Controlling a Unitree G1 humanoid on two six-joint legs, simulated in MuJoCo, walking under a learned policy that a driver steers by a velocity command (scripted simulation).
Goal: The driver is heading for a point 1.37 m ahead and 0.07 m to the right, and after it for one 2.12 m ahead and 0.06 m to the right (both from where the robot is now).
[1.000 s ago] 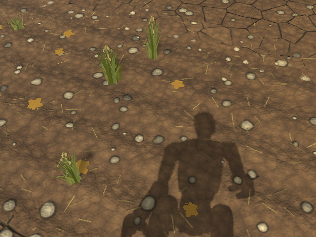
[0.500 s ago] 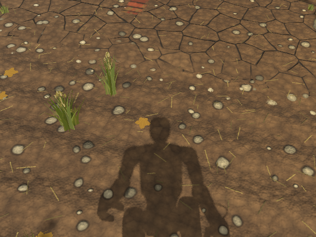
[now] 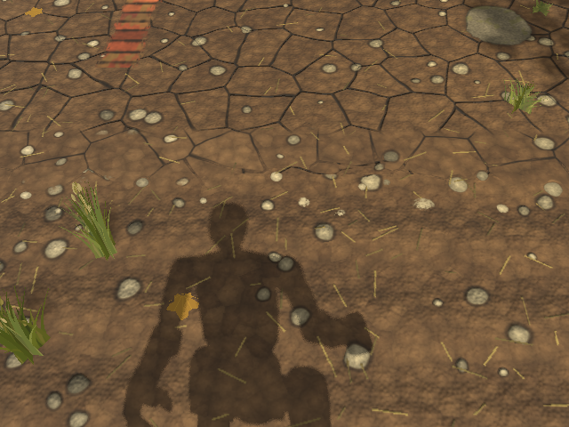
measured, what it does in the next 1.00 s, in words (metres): walks ahead, turning right: left foot, then right foot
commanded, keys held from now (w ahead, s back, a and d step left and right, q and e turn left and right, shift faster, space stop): w+e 0.44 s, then w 0.28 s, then no key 0.02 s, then q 0.26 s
